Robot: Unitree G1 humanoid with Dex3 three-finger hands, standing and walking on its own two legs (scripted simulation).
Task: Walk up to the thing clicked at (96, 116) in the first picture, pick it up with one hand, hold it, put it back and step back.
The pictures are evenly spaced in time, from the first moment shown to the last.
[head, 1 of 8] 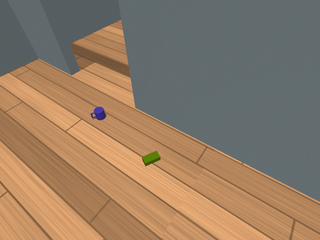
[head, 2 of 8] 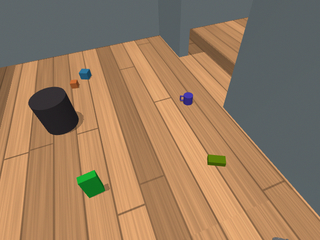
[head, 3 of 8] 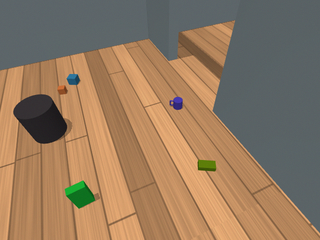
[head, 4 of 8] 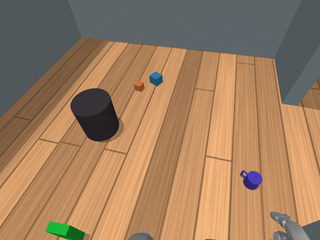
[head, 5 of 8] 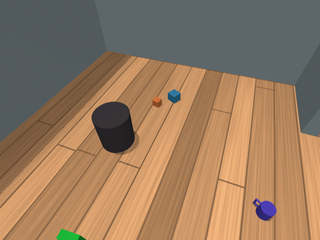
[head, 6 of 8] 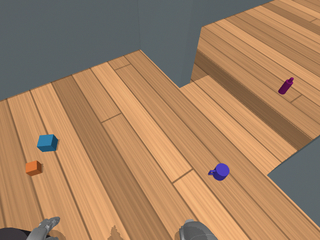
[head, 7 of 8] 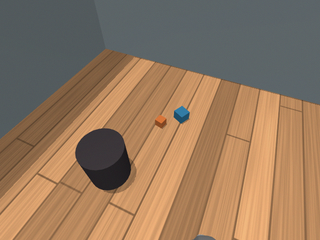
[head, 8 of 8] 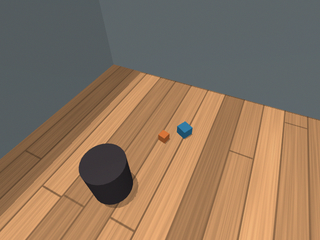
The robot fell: no
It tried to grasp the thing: no
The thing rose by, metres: 0.00
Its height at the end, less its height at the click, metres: +0.00
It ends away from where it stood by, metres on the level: 0.00
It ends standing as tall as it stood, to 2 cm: yes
